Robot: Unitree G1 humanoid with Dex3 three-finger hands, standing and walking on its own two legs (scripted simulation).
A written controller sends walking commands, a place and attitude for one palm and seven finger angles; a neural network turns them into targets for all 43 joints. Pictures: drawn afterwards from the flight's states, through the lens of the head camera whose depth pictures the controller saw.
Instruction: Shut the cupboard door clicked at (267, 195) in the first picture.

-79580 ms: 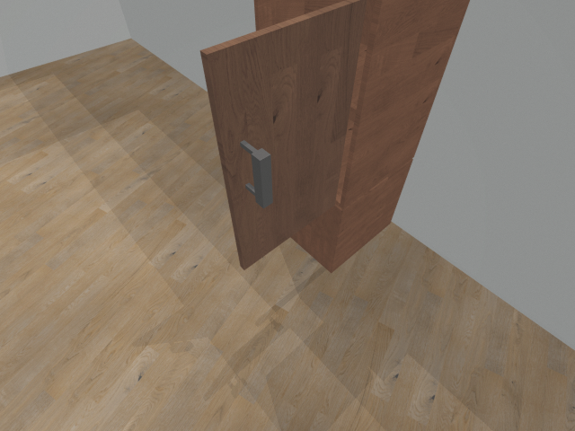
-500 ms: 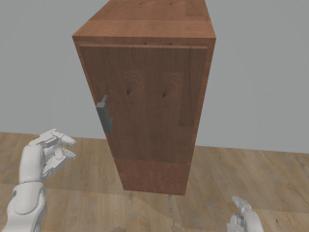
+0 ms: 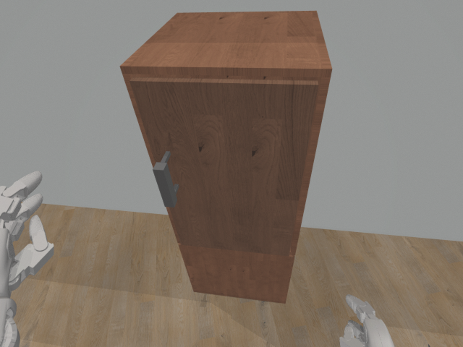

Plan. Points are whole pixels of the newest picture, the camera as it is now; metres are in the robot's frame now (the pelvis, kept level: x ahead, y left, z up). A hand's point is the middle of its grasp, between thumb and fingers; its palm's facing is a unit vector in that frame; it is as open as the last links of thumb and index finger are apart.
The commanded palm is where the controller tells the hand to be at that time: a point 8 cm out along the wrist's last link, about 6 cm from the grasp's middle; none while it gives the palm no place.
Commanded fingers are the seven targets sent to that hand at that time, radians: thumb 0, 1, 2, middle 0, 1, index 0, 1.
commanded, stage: draw the hand back to the body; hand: left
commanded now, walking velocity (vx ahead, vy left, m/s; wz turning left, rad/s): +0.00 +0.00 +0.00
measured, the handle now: (168, 179) +0.48 +0.23 +0.00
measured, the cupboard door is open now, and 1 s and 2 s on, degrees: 0 0 0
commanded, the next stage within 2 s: step back with the hand held close in 0.26 s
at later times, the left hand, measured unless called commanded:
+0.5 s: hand (58, 247) +0.19 +0.26 +0.16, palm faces +0.46 -0.77 -0.44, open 7.4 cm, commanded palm +0.13 +0.29 +0.17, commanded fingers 0.00 0.90 0.90 -0.20 -0.30 -0.20 -0.30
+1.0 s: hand (9, 285) +0.13 +0.29 +0.16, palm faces +0.42 -0.77 -0.47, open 7.4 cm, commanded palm +0.08 +0.33 +0.17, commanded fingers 0.00 0.90 0.90 -0.20 -0.30 -0.20 -0.30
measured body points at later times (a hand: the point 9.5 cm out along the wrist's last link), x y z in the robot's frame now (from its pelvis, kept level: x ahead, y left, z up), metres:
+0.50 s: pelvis -0.01 -0.01 +0.00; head -0.02 -0.04 +0.45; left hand +0.16 +0.30 +0.19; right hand +0.18 -0.24 -0.09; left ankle +0.00 +0.10 -0.74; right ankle -0.04 -0.10 -0.74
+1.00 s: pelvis -0.07 +0.03 -0.01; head -0.07 +0.03 +0.44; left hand +0.11 +0.33 +0.18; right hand +0.10 -0.22 -0.08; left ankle +0.00 +0.10 -0.74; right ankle -0.04 -0.10 -0.74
